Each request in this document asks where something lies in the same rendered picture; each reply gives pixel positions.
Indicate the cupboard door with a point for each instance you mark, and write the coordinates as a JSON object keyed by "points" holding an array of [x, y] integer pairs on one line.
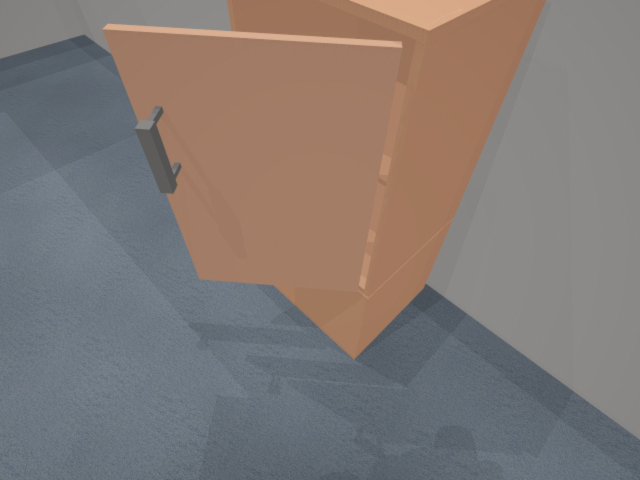
{"points": [[280, 140]]}

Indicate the handle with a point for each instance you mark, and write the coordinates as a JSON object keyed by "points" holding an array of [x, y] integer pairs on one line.
{"points": [[155, 153]]}

